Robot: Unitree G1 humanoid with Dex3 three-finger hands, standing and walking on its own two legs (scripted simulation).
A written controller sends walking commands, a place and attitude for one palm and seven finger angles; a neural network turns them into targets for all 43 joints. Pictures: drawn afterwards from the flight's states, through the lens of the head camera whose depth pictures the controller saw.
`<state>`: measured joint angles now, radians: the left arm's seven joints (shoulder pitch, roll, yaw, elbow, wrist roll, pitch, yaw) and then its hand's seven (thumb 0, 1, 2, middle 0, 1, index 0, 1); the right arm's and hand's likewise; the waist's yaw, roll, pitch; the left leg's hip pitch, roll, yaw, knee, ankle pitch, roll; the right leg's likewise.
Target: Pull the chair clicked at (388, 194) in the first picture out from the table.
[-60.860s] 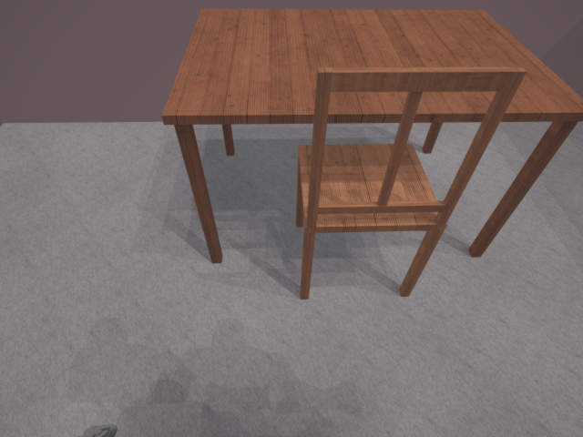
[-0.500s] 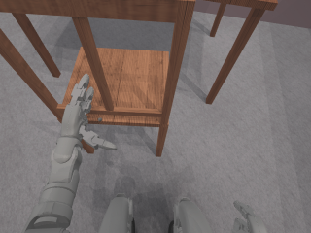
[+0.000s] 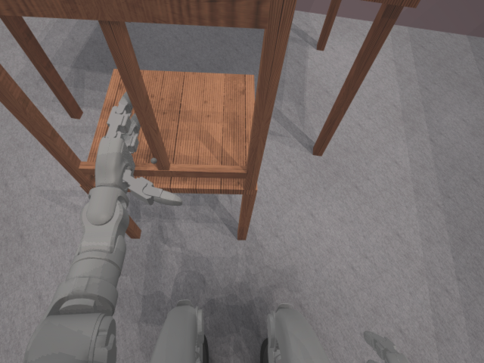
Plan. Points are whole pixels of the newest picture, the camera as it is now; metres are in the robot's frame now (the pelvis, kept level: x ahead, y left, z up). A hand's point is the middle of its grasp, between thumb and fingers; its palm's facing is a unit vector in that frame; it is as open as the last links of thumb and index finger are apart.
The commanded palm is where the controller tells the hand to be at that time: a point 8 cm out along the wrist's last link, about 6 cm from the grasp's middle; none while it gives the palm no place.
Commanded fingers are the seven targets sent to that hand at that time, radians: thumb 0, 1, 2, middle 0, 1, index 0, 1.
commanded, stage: push the fingers through the gap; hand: left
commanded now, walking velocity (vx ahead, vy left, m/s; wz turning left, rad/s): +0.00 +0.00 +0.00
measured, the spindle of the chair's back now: (145, 115) +0.51 +0.16 +0.05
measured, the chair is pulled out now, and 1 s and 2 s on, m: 0.29 0.29 0.30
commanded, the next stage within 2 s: hook a spindle and tug to test in 0.80 s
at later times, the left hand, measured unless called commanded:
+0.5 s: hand (157, 135) +0.48 +0.14 +0.03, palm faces -0.02 -1.00 -0.04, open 16.9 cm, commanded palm +0.45 +0.18 +0.03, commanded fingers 0.00 -0.50 0.30 -0.06 -0.08 -0.06 -0.08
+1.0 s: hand (157, 138) +0.48 +0.14 +0.03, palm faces -0.02 -1.00 -0.03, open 16.9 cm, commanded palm +0.45 +0.18 +0.03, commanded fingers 0.00 -0.50 0.30 -0.17 -0.41 -0.17 -0.41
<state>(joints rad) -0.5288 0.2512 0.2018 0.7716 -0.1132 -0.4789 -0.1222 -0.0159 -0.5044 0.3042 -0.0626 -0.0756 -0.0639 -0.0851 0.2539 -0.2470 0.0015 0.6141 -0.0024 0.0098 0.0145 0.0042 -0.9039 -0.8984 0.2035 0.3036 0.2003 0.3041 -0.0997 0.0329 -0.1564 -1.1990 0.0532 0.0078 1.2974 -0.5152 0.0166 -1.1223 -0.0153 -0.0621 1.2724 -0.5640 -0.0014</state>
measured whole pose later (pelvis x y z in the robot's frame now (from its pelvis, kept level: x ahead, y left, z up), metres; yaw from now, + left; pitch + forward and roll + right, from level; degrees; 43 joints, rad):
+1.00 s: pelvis +0.01 +0.00 +0.00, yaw -1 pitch +26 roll -3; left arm -0.71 0.30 0.27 0.98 -0.08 -0.52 -0.12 -0.02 -0.50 0.30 -0.07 -0.11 -0.07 -0.12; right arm 0.27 -0.25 0.00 0.62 -0.02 0.08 0.04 0.00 -0.90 -0.90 0.20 0.30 0.20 0.30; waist -0.13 0.03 -0.16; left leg -1.24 0.06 0.01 1.31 -0.53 0.02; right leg -1.16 -0.01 -0.06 1.27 -0.57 0.00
